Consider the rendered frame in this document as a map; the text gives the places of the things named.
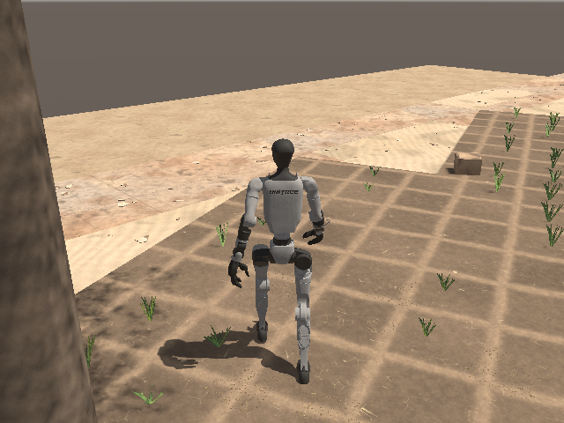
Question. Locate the left robot forearm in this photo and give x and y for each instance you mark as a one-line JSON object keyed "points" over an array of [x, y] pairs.
{"points": [[241, 241]]}

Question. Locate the right robot forearm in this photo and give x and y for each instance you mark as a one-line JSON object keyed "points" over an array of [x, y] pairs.
{"points": [[318, 226]]}

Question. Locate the left robot upper arm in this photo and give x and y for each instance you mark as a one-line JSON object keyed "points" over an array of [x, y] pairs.
{"points": [[255, 186]]}

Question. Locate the right robot thigh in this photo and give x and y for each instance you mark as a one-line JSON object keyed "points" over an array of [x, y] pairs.
{"points": [[302, 272]]}

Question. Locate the robot torso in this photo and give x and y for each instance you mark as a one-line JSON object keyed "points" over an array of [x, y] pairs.
{"points": [[282, 204]]}

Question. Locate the robot left hand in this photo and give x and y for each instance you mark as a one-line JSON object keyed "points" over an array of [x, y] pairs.
{"points": [[232, 270]]}

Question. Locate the robot right hand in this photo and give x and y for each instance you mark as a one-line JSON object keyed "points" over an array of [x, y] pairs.
{"points": [[315, 240]]}

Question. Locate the right robot upper arm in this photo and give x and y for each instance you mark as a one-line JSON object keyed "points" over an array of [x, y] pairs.
{"points": [[310, 186]]}

